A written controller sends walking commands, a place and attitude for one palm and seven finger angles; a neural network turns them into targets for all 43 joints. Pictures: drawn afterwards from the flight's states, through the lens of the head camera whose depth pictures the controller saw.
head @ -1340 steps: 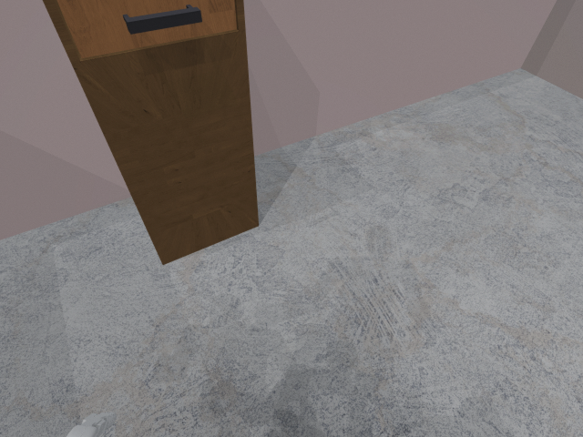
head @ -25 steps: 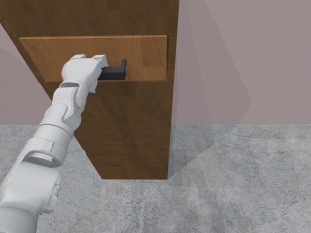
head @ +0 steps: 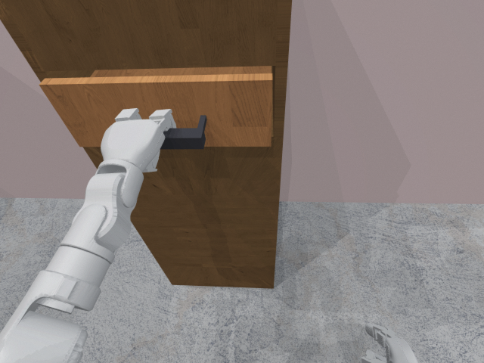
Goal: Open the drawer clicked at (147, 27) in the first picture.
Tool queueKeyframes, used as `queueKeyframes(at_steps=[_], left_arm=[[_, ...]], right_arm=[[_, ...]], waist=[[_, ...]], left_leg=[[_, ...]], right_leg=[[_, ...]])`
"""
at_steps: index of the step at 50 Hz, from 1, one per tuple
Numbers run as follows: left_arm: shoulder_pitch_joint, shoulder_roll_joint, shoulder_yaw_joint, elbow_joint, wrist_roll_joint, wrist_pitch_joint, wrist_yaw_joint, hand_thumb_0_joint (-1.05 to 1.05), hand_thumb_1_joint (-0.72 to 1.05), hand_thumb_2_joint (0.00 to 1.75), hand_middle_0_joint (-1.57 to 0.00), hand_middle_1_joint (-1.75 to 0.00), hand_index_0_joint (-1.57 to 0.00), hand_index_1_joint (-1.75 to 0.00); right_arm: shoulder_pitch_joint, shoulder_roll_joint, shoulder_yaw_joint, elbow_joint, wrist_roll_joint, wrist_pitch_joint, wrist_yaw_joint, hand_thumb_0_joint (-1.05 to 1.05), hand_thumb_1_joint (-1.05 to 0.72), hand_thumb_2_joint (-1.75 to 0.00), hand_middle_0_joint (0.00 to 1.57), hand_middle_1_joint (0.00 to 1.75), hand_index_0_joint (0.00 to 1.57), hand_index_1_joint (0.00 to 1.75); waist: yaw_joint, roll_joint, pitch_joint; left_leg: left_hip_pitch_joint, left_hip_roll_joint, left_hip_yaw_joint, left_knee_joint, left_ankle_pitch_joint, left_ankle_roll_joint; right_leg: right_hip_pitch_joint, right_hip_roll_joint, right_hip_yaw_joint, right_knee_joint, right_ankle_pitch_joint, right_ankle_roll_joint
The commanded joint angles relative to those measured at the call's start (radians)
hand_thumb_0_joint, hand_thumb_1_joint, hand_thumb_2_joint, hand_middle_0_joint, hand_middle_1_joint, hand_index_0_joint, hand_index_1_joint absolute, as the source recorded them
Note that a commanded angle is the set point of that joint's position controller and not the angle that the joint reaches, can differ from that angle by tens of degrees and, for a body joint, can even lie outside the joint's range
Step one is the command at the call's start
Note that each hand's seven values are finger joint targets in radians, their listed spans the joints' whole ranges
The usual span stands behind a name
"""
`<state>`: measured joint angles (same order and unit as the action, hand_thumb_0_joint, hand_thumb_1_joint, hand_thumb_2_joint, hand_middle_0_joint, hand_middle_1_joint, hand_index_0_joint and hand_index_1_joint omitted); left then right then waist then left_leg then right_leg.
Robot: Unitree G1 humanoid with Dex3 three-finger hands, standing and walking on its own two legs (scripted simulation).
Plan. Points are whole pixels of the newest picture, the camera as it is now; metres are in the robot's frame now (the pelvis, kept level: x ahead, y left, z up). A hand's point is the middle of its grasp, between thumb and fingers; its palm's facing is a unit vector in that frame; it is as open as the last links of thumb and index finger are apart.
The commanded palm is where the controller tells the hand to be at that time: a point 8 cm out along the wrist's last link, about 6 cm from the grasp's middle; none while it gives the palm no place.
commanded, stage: pull the drawer open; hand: left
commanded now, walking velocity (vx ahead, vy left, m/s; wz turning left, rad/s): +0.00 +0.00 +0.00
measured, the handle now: (158, 129) +0.46 +0.16 +0.15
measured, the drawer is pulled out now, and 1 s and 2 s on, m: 0.03 0.05 0.13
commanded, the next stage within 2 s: none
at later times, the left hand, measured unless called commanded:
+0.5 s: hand (147, 162) +0.40 +0.17 +0.13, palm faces -0.01 -0.05 -1.00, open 5.8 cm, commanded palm +0.38 +0.18 +0.18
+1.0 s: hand (146, 168) +0.39 +0.17 +0.13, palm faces +0.06 -0.09 -0.99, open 5.7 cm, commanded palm +0.33 +0.19 +0.18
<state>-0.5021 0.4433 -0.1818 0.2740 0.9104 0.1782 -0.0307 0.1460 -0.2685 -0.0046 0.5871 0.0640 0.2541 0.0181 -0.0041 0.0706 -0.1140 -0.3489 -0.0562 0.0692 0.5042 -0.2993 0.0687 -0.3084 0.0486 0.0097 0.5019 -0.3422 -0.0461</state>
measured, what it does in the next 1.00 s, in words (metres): stands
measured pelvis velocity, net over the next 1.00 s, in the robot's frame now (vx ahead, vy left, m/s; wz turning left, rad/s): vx -0.03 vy -0.01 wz -0.02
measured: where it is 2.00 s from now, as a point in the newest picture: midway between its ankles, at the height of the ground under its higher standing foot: outside the picture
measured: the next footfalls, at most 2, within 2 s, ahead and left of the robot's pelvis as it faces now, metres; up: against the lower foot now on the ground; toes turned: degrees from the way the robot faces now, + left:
none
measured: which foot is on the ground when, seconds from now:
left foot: down 0.00-1.00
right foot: down 0.00-1.00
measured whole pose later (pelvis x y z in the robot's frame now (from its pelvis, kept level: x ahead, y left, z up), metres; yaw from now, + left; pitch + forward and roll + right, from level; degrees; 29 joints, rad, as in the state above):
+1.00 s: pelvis -0.03 -0.01 +0.00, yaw -1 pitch +7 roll +0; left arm -0.56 0.47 -0.10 0.45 0.91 0.06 0.00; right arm 0.24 -0.27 -0.02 0.60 0.06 0.23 -0.02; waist -0.04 0.07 -0.10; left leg -0.38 -0.04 0.08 0.53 -0.28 0.06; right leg -0.35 0.07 0.02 0.54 -0.32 -0.06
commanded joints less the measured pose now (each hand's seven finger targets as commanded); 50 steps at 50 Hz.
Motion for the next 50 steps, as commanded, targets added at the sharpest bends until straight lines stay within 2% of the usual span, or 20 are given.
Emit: queueKeyframes(at_steps=[1, 3, 5, 8, 11, 12, 13, 16, 24, 29, 30, 34, 37, 38, 40, 41, 42, 44, 46, 50], left_arm=[[-0.302, 0.181, 0.091, -0.207, 0.008, 0.019, 0.011, 0.0, 0.9, 0.9, -0.4, -1.35, -0.4, -1.35], [-0.473, 0.145, 0.035, -0.093, 0.03, 0.041, 0.011, 0.0, 0.9, 0.9, -0.4, -1.35, -0.4, -1.35], [-0.465, 0.176, 0.057, -0.073, 0.038, 0.044, 0.011, 0.0, 0.9, 0.9, -0.4, -1.35, -0.4, -1.35], [-0.495, 0.143, 0.035, -0.04, 0.03, 0.038, 0.0, 0.0, 0.9, 0.9, -0.4, -1.35, -0.4, -1.35], [-0.548, 0.14, 0.025, -0.029, 0.018, 0.021, -0.016, 0.0, 0.9, 0.9, -0.4, -1.35, -0.4, -1.35], [-0.547, 0.157, 0.042, -0.001, 0.019, 0.014, -0.016, 0.0, 0.9, 0.9, -0.4, -1.35, -0.4, -1.35], [-0.556, 0.114, 0.007, 0.001, 0.012, 0.005, -0.02, 0.0, 0.9, 0.9, -0.4, -1.35, -0.4, -1.35], [-0.553, 0.146, 0.041, 0.05, 0.002, -0.022, -0.026, 0.0, 0.9, 0.9, -0.4, -1.35, -0.4, -1.35], [-0.62, 0.154, 0.043, 0.145, 0.014, -0.099, -0.01, 0.0, 0.9, 0.9, -0.4, -1.35, -0.4, -1.35], [-0.664, 0.161, 0.05, 0.177, 0.019, -0.129, 0.019, 0.0, 0.9, 0.9, -0.4, -1.35, -0.4, -1.35], [-0.664, 0.186, 0.073, 0.184, 0.017, -0.133, 0.024, 0.0, 0.9, 0.9, -0.4, -1.35, -0.4, -1.35], [-0.677, 0.177, 0.068, 0.223, 0.016, -0.145, 0.04, 0.0, 0.9, 0.9, -0.4, -1.35, -0.4, -1.35], [-0.686, 0.227, 0.106, 0.266, 0.021, -0.148, 0.049, 0.0, 0.9, 0.9, -0.4, -1.35, -0.4, -1.35], [-0.662, 0.214, 0.098, 0.253, 0.018, -0.151, 0.049, 0.0, 0.9, 0.9, -0.4, -1.35, -0.4, -1.35], [-0.583, 0.254, 0.143, 0.208, 0.019, -0.158, 0.052, 0.0, 0.9, 0.9, -0.4, -1.35, -0.4, -1.35], [-0.545, 0.232, 0.131, 0.173, 0.014, -0.159, 0.052, 0.0, 0.9, 0.9, -0.4, -1.35, -0.4, -1.35], [-0.496, 0.252, 0.157, 0.16, 0.012, -0.156, 0.054, 0.0, 0.9, 0.9, -0.4, -1.35, -0.4, -1.35], [-0.408, 0.206, 0.131, 0.095, 0.0, -0.148, 0.05, 0.0, 0.9, 0.9, -0.4, -1.35, -0.4, -1.35], [-0.322, 0.221, 0.153, 0.043, -0.004, -0.136, 0.048, 0.0, 0.9, 0.9, -0.4, -1.35, -0.4, -1.35], [-0.164, 0.24, 0.191, -0.127, -0.01, -0.092, 0.05, 0.0, 0.9, 0.9, -0.4, -1.35, -0.4, -1.35]], right_arm=[[-0.086, -0.114, -0.027, -0.115, -0.004, -0.033, -0.006, 0.0, -0.9, -0.9, 0.2, 0.3, 0.2, 0.3], [-0.063, -0.113, -0.026, -0.082, 0.0, -0.027, -0.016, 0.0, -0.9, -0.9, 0.2, 0.3, 0.2, 0.3], [-0.067, -0.117, -0.029, -0.082, -0.003, -0.029, -0.024, 0.0, -0.9, -0.9, 0.2, 0.3, 0.2, 0.3], [-0.06, -0.106, -0.023, -0.08, -0.005, -0.028, -0.034, 0.0, -0.9, -0.9, 0.2, 0.3, 0.2, 0.3], [-0.058, -0.107, -0.022, -0.077, -0.009, -0.024, -0.038, 0.0, -0.9, -0.9, 0.2, 0.3, 0.2, 0.3], [-0.057, -0.106, -0.022, -0.072, -0.008, -0.023, -0.042, 0.0, -0.9, -0.9, 0.2, 0.3, 0.2, 0.3], [-0.058, -0.103, -0.021, -0.074, -0.009, -0.023, -0.042, 0.0, -0.9, -0.9, 0.2, 0.3, 0.2, 0.3], [-0.048, -0.107, -0.023, -0.074, -0.009, -0.025, -0.052, 0.0, -0.9, -0.9, 0.2, 0.3, 0.2, 0.3], [-0.016, -0.105, -0.03, -0.074, -0.005, -0.032, -0.065, 0.0, -0.9, -0.9, 0.2, 0.3, 0.2, 0.3], [0.015, -0.108, -0.04, -0.068, -0.006, -0.043, -0.065, 0.0, -0.9, -0.9, 0.2, 0.3, 0.2, 0.3], [0.024, -0.113, -0.044, -0.065, -0.007, -0.045, -0.065, 0.0, -0.9, -0.9, 0.2, 0.3, 0.2, 0.3], [0.037, -0.112, -0.046, -0.061, -0.002, -0.056, -0.07, 0.0, -0.9, -0.9, 0.2, 0.3, 0.2, 0.3], [0.048, -0.118, -0.046, -0.054, 0.0, -0.062, -0.075, 0.0, -0.9, -0.9, 0.2, 0.3, 0.2, 0.3], [0.044, -0.115, -0.046, -0.062, -0.001, -0.065, -0.073, 0.0, -0.9, -0.9, 0.2, 0.3, 0.2, 0.3], [0.037, -0.121, -0.049, -0.077, -0.006, -0.065, -0.068, 0.0, -0.9, -0.9, 0.2, 0.3, 0.2, 0.3], [0.026, -0.114, -0.048, -0.09, -0.005, -0.065, -0.066, 0.0, -0.9, -0.9, 0.2, 0.3, 0.2, 0.3], [0.019, -0.115, -0.048, -0.096, -0.005, -0.063, -0.063, 0.0, -0.9, -0.9, 0.2, 0.3, 0.2, 0.3], [-0.003, -0.111, -0.047, -0.119, -0.003, -0.065, -0.051, 0.0, -0.9, -0.9, 0.2, 0.3, 0.2, 0.3], [-0.026, -0.116, -0.045, -0.136, -0.002, -0.063, -0.042, 0.0, -0.9, -0.9, 0.2, 0.3, 0.2, 0.3], [-0.069, -0.118, -0.044, -0.164, -0.001, -0.063, -0.024, 0.0, -0.9, -0.9, 0.2, 0.3, 0.2, 0.3]], waist=[[0.022, -0.096, -0.333], [-0.018, -0.085, -0.256], [-0.006, -0.084, -0.265], [-0.005, -0.084, -0.33], [-0.009, -0.095, -0.352], [-0.01, -0.099, -0.338], [-0.013, -0.116, -0.329], [-0.011, -0.151, -0.319], [-0.017, -0.111, -0.26], [-0.02, -0.082, -0.279], [-0.018, -0.098, -0.289], [-0.023, -0.103, -0.269], [-0.022, -0.128, -0.263], [-0.014, -0.109, -0.264], [0.015, -0.103, -0.321], [0.02, -0.091, -0.33], [0.028, -0.087, -0.312], [0.04, -0.077, -0.293], [0.051, -0.095, -0.289], [0.073, -0.095, -0.323]], left_leg=[[0.236, 0.043, -0.077, 0.046, 0.741, -0.022], [0.222, 0.045, -0.085, 0.043, 0.627, -0.028], [0.225, 0.039, -0.081, 0.04, 0.576, -0.027], [0.227, 0.028, -0.087, 0.065, 0.666, -0.025], [0.217, 0.022, -0.085, 0.069, 0.624, -0.022], [0.205, 0.021, -0.083, 0.067, 0.599, -0.022], [0.196, 0.017, -0.085, 0.064, 0.583, -0.02], [0.157, 0.014, -0.076, 0.061, 0.513, -0.013], [0.095, 0.012, -0.075, 0.04, 0.355, -0.013], [0.098, 0.017, -0.078, 0.038, 0.327, -0.012], [0.09, 0.017, -0.076, 0.039, 0.325, -0.011], [0.07, 0.019, -0.071, 0.028, 0.273, -0.008], [0.042, 0.02, -0.067, 0.023, 0.25, -0.006], [0.043, 0.019, -0.064, 0.02, 0.249, -0.006], [0.049, 0.018, -0.064, 0.021, 0.292, -0.006], [0.055, 0.017, -0.06, 0.023, 0.31, -0.003], [0.052, 0.02, -0.057, 0.018, 0.313, -0.006], [0.067, 0.024, -0.056, 0.013, 0.334, -0.006], [0.059, 0.026, -0.055, 0.009, 0.357, -0.006], [0.102, 0.032, -0.055, 0.007, 0.456, -0.009]], right_leg=[[0.131, -0.029, 0.019, 0.018, 0.656, 0.017], [0.033, -0.018, 0.001, 0.0, 0.526, 0.009], [0.042, -0.018, 0.008, -0.008, 0.488, 0.0], [0.08, -0.026, 0.009, 0.025, 0.595, 0.004], [0.096, -0.033, 0.013, 0.027, 0.609, 0.005], [0.093, -0.033, 0.011, 0.027, 0.594, 0.006], [0.092, -0.034, 0.01, 0.026, 0.596, 0.007], [0.111, -0.04, 0.017, 0.02, 0.597, 0.009], [0.064, -0.038, 0.02, 0.006, 0.441, 0.005], [0.045, -0.032, 0.019, 0.004, 0.379, 0.001], [0.062, -0.034, 0.025, 0.0, 0.378, 0.0], [0.045, -0.033, 0.025, -0.009, 0.332, 0.005], [0.06, -0.035, 0.033, -0.015, 0.319, 0.008], [0.065, -0.035, 0.034, -0.016, 0.318, 0.008], [0.121, -0.037, 0.04, -0.007, 0.362, 0.003], [0.135, -0.039, 0.043, -0.001, 0.396, 0.004], [0.137, -0.037, 0.038, -0.002, 0.399, 0.004], [0.131, -0.033, 0.035, -0.003, 0.407, 0.003], [0.158, -0.034, 0.036, -0.001, 0.438, 0.004], [0.199, -0.032, 0.036, 0.009, 0.518, 0.005]])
